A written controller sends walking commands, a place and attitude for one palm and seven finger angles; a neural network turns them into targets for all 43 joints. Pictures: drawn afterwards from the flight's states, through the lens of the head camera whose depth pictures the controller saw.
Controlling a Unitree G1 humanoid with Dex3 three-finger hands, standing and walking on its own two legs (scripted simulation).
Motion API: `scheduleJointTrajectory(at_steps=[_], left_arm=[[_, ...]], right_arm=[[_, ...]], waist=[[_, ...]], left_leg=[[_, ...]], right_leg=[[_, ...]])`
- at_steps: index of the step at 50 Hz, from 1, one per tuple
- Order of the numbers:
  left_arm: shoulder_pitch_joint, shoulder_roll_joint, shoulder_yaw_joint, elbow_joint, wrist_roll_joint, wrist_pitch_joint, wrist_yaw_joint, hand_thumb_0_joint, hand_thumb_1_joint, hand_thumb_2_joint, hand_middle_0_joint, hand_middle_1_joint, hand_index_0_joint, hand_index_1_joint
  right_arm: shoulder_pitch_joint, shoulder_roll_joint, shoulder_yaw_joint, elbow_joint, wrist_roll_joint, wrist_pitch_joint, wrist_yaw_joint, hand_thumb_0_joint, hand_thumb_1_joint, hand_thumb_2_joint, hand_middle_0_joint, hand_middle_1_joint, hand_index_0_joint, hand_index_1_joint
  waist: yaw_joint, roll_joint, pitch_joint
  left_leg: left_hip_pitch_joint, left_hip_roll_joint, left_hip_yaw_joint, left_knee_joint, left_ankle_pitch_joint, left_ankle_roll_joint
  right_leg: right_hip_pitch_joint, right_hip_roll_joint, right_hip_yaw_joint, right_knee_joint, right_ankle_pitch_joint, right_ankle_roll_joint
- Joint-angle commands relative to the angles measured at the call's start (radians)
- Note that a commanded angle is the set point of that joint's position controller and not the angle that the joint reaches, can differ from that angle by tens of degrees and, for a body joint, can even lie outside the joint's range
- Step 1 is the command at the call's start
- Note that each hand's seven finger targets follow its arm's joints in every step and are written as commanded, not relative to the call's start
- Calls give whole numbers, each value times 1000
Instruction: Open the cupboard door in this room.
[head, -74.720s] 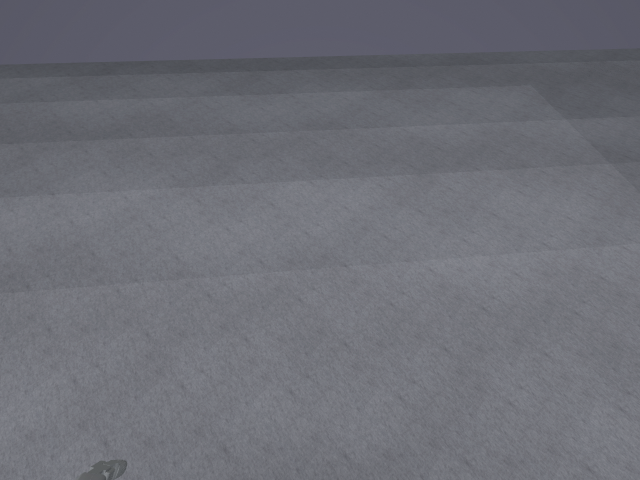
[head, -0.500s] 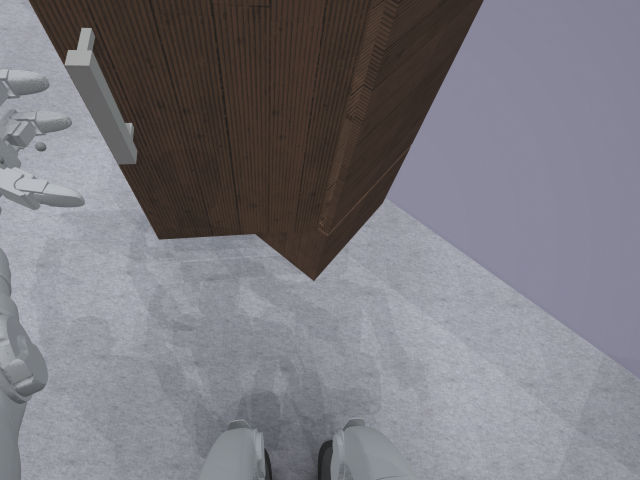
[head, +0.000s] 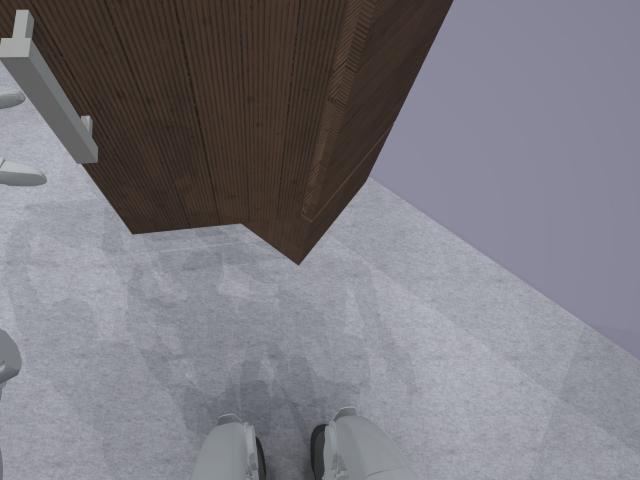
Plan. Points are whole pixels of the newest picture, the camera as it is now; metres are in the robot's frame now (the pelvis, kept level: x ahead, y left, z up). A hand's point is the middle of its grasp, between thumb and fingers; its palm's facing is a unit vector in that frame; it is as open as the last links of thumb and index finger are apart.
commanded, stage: move the hooked fingers beside the handle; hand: left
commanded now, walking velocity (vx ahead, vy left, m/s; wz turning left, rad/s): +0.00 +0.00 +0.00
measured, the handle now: (59, 95) +0.54 +0.26 +0.07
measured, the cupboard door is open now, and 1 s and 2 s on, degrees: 46 46 46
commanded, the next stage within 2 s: slide the fingers in behind the handle in 0.52 s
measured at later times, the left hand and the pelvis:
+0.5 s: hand out of the picture +0.48 +0.30 +0.09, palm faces +0.10 -0.99 -0.01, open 14.0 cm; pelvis +0.00 -0.01 +0.00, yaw +1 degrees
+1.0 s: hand (17, 126) +0.49 +0.28 +0.08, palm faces +0.10 -1.00 -0.02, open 13.9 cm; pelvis +0.00 +0.00 +0.00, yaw +1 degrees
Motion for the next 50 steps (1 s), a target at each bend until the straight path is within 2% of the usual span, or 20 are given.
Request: scheduleJointTrajectory(at_steps=[1,4,7,9,10,13,15,17,19,21,23,27,30,34,37,40,41,44,48,50], left_arm=[[-371,294,9,-292,-43,-94,11,0,-500,300,-300,-1200,-300,-1200],[-351,252,-12,-267,-54,-82,10,0,-500,300,-300,-1200,-300,-1200],[-317,278,5,-238,-46,-68,17,0,-500,300,-300,-1200,-300,-1200],[-336,230,-30,-268,-54,-79,18,0,-500,300,-300,-1200,-300,-1200],[-326,227,-31,-245,-53,-79,19,0,-500,300,-300,-1200,-300,-1200],[-352,255,-24,-207,-44,-82,31,0,-500,300,-300,-1200,-300,-1200],[-375,277,-13,-211,-43,-95,29,0,-500,300,-300,-1200,-300,-1200],[-367,280,-14,-197,-38,-98,29,0,-500,300,-300,-1200,-300,-1200],[-369,262,-23,-232,-49,-111,20,0,-500,300,-300,-1200,-300,-1200],[-345,263,-15,-214,-51,-106,11,0,-500,300,-300,-1200,-300,-1200],[-333,282,-7,-170,-52,-88,4,0,-500,300,-300,-1200,-300,-1200],[-382,314,-11,-153,-41,-80,3,0,-500,300,-300,-1200,-300,-1200],[-429,326,-2,-226,-44,-113,5,0,-500,300,-300,-1200,-300,-1200],[-402,242,-53,-188,-60,-101,-9,0,-500,300,-300,-1200,-300,-1200],[-406,266,-45,-156,-52,-70,-1,0,-500,300,-300,-1200,-300,-1200],[-426,254,-45,-226,-49,-82,23,0,-500,300,-300,-1200,-300,-1200],[-434,254,-40,-228,-48,-84,33,0,-500,300,-300,-1200,-300,-1200],[-395,249,-26,-233,-45,-93,58,0,-500,300,-300,-1200,-300,-1200],[-415,189,-75,-251,-34,-99,77,0,-500,300,-300,-1200,-300,-1200],[-401,169,-74,-270,-44,-107,83,0,-500,300,-300,-1200,-300,-1200]], right_arm=[[183,-213,-88,-24,-3,-3,-10,0,-900,-900,200,300,200,300],[179,-209,-88,-22,1,2,-10,0,-900,-900,200,300,200,300],[169,-212,-92,-24,2,1,-14,0,-900,-900,200,300,200,300],[162,-202,-85,-30,6,2,-12,0,-900,-900,200,300,200,300],[159,-203,-87,-27,5,2,-12,0,-900,-900,200,300,200,300],[146,-207,-84,-28,7,-5,-19,0,-900,-900,200,300,200,300],[141,-210,-81,-31,5,-13,-21,0,-900,-900,200,300,200,300],[141,-210,-81,-30,6,-17,-23,0,-900,-900,200,300,200,300],[141,-206,-78,-37,7,-19,-21,0,-900,-900,200,300,200,300],[140,-208,-84,-31,6,-18,-20,0,-900,-900,200,300,200,300],[134,-211,-81,-33,11,-19,-23,0,-900,-900,200,300,200,300],[129,-213,-71,-35,15,-23,-31,0,-900,-900,200,300,200,300],[137,-213,-74,-28,10,-27,-31,0,-900,-900,200,300,200,300],[142,-212,-71,-20,11,-24,-26,0,-900,-900,200,300,200,300],[145,-217,-69,-14,14,-18,-31,0,-900,-900,200,300,200,300],[155,-214,-74,-15,7,-17,-27,0,-900,-900,200,300,200,300],[158,-211,-74,-14,5,-18,-26,0,-900,-900,200,300,200,300],[163,-209,-78,-19,2,-18,-19,0,-900,-900,200,300,200,300],[156,-202,-77,-12,4,-8,-12,0,-900,-900,200,300,200,300],[160,-202,-82,-13,1,-7,-10,0,-900,-900,200,300,200,300]], waist=[[27,286,-562],[23,255,-521],[28,205,-486],[29,256,-494],[25,228,-479],[10,176,-421],[18,207,-454],[15,177,-453],[27,232,-503],[27,210,-506],[21,142,-456],[13,165,-419],[18,235,-522],[8,245,-482],[5,195,-450],[15,245,-518],[8,224,-528],[23,216,-521],[11,231,-482],[16,229,-520]], left_leg=[[631,20,-175,-98,698,-83],[613,15,-170,-107,668,-75],[549,8,-155,-119,589,-62],[585,5,-155,-119,632,-70],[576,7,-156,-118,612,-69],[480,-1,-142,-125,489,-52],[484,-4,-141,-118,487,-55],[470,-5,-140,-114,483,-50],[510,-6,-140,-104,539,-58],[516,-1,-144,-103,549,-59],[425,-7,-131,-105,466,-43],[368,-12,-124,-102,384,-36],[460,-7,-140,-91,446,-48],[497,-2,-153,-99,445,-53],[440,-3,-155,-107,390,-46],[524,1,-168,-110,455,-58],[516,1,-164,-103,462,-55],[516,0,-163,-107,500,-59],[532,3,-164,-120,477,-64],[577,6,-176,-121,525,-71]], right_leg=[[79,32,39,-72,293,-9],[90,33,38,-82,290,-12],[133,30,46,-94,289,-8],[119,30,44,-89,301,-14],[113,31,44,-93,291,-11],[141,25,55,-97,267,-9],[145,23,59,-85,267,-12],[159,23,62,-85,276,-10],[156,24,62,-70,300,-15],[154,25,60,-74,302,-10],[191,23,67,-81,291,-7],[174,20,78,-84,244,-6],[147,22,72,-65,254,-11],[84,25,58,-73,219,-15],[96,20,59,-81,195,-8],[74,21,50,-74,208,-13],[87,22,54,-73,223,-9],[110,25,49,-70,246,-14],[85,25,46,-82,224,-11],[84,27,40,-80,234,-13]])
